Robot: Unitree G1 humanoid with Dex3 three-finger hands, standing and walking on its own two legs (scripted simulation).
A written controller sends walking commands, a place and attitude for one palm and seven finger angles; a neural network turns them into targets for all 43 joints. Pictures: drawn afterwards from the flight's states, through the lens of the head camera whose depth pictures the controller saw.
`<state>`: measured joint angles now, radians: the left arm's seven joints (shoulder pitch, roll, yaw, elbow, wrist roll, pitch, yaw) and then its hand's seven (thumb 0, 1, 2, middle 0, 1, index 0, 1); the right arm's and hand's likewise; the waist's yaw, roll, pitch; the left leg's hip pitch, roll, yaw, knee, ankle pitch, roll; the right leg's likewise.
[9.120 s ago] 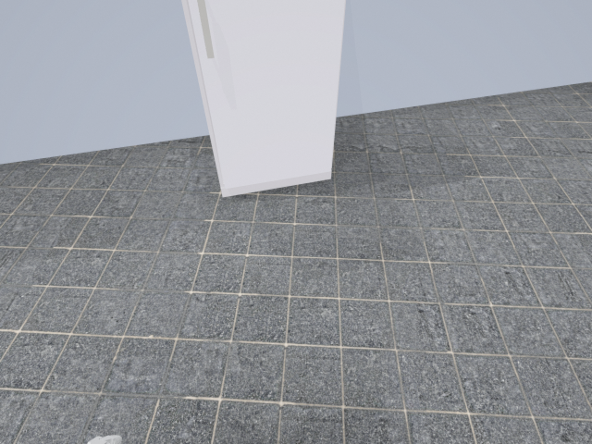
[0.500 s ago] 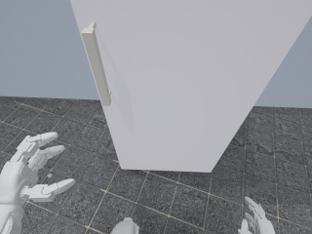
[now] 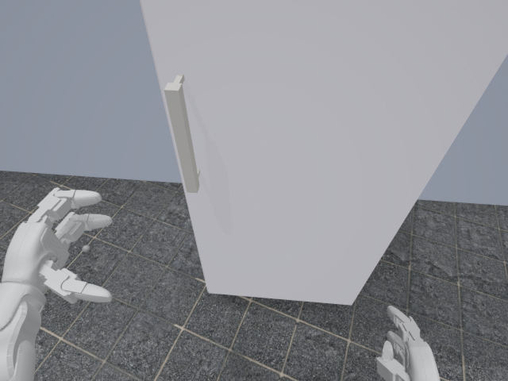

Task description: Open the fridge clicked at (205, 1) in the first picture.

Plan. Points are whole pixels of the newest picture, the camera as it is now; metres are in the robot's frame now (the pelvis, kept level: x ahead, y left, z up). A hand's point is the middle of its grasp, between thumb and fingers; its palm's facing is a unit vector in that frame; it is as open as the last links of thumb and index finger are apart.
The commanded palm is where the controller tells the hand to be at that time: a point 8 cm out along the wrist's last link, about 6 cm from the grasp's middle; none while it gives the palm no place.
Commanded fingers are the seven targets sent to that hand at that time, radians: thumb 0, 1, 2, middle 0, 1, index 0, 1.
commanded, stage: raise the hand to about handle height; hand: left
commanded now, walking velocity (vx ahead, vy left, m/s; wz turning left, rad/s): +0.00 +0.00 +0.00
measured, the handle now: (187, 138) +0.51 +0.19 +0.11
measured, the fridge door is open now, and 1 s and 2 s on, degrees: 0 0 0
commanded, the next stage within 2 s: move the hooked fingers beside the handle in 0.68 s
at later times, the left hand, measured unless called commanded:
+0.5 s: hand (94, 225) +0.28 +0.26 +0.13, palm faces +0.10 -0.99 -0.03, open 14.0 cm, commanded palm +0.25 +0.31 +0.13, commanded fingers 0.00 -0.50 0.30 -0.30 -1.20 -0.30 -1.20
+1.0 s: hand (96, 217) +0.29 +0.26 +0.13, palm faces +0.10 -1.00 -0.02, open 14.0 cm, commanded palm +0.27 +0.30 +0.13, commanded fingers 0.00 -0.50 0.30 -0.30 -1.20 -0.30 -1.20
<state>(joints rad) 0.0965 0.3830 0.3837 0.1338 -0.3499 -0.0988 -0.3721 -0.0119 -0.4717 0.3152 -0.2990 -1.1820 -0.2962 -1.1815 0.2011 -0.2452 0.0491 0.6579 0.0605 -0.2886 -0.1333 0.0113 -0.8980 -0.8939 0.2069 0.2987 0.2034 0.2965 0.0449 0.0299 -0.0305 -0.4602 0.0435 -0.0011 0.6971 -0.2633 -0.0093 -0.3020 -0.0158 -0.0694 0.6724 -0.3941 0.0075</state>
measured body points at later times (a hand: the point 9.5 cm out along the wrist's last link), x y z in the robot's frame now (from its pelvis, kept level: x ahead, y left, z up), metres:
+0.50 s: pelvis +0.00 -0.01 +0.01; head -0.01 -0.01 +0.46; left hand +0.27 +0.31 +0.13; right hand +0.17 -0.27 -0.06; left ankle +0.06 +0.12 -0.72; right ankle -0.03 -0.12 -0.72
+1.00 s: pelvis -0.01 +0.00 +0.01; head -0.01 -0.01 +0.46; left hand +0.28 +0.31 +0.13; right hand +0.17 -0.25 -0.06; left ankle +0.06 +0.12 -0.72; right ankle -0.03 -0.12 -0.72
